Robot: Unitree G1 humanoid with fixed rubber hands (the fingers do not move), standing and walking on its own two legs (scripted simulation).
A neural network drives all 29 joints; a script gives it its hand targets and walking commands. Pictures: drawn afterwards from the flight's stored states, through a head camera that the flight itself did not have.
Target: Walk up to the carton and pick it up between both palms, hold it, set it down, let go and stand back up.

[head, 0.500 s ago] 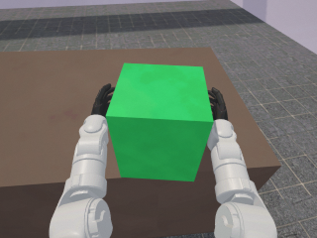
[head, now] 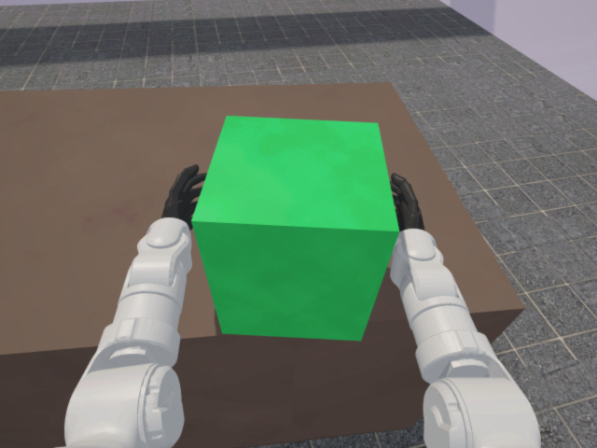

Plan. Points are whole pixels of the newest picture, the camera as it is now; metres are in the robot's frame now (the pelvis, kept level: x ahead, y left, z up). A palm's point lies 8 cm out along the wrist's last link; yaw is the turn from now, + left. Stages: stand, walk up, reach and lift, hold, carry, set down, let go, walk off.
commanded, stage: set down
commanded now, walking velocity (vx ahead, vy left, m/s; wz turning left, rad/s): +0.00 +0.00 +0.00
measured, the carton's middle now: (296, 233) +0.41 +0.01 +0.08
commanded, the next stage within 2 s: none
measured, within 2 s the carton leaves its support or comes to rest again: neither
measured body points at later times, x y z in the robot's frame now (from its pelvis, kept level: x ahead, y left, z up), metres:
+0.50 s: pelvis -0.01 +0.00 +0.00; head +0.00 +0.01 +0.45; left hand +0.40 +0.21 +0.17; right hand +0.41 -0.18 +0.16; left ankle +0.00 +0.10 -0.76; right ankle -0.01 -0.11 -0.76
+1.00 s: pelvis -0.03 +0.00 +0.00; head -0.03 +0.01 +0.45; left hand +0.41 +0.22 +0.25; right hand +0.41 -0.18 +0.25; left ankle -0.01 +0.10 -0.76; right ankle -0.01 -0.11 -0.76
